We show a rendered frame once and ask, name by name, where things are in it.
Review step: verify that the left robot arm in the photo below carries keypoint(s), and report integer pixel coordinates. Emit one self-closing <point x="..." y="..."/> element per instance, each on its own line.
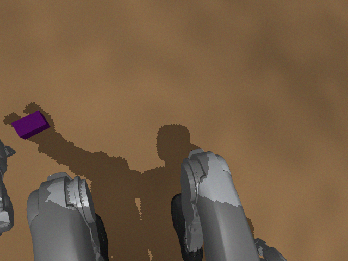
<point x="6" y="207"/>

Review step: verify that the small box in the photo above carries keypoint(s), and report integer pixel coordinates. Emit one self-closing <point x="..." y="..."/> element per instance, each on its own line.
<point x="30" y="125"/>

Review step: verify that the left robot foot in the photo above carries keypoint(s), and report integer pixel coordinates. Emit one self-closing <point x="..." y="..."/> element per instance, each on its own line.
<point x="102" y="238"/>

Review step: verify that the right robot hand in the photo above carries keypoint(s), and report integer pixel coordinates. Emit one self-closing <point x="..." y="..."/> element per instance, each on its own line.
<point x="269" y="253"/>

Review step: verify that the right robot foot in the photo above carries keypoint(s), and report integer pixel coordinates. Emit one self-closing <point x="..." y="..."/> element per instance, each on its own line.
<point x="179" y="226"/>

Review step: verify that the left robot hand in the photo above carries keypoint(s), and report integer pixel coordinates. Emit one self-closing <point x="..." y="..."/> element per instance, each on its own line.
<point x="9" y="151"/>

